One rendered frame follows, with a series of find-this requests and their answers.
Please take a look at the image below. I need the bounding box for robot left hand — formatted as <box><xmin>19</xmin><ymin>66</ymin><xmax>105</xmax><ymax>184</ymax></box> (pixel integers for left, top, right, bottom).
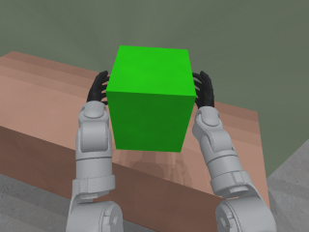
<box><xmin>86</xmin><ymin>71</ymin><xmax>110</xmax><ymax>105</ymax></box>

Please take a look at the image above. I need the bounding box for robot right hand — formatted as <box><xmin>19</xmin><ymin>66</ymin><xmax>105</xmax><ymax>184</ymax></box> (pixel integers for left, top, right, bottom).
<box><xmin>192</xmin><ymin>71</ymin><xmax>214</xmax><ymax>109</ymax></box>

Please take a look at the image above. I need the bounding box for left robot upper arm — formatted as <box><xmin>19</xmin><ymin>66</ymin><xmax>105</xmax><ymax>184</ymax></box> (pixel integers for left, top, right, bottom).
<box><xmin>67</xmin><ymin>200</ymin><xmax>124</xmax><ymax>232</ymax></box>

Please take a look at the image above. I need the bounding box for robot right forearm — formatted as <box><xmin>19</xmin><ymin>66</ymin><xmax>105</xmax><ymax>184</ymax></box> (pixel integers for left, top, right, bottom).
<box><xmin>192</xmin><ymin>106</ymin><xmax>277</xmax><ymax>231</ymax></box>

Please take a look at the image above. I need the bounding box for right robot upper arm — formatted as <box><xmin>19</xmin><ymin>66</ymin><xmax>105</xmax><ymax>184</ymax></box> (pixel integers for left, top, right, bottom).
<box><xmin>215</xmin><ymin>195</ymin><xmax>277</xmax><ymax>232</ymax></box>

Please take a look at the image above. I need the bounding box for robot left forearm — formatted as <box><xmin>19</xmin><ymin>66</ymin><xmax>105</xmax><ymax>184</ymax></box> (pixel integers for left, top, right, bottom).
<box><xmin>66</xmin><ymin>101</ymin><xmax>116</xmax><ymax>232</ymax></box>

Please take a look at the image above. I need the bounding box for carton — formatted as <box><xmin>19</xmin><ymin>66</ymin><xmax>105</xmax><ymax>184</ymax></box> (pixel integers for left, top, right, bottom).
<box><xmin>105</xmin><ymin>45</ymin><xmax>197</xmax><ymax>153</ymax></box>

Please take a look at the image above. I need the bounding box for pedestal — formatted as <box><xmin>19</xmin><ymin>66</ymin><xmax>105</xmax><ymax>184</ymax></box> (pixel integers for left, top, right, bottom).
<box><xmin>0</xmin><ymin>51</ymin><xmax>270</xmax><ymax>232</ymax></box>

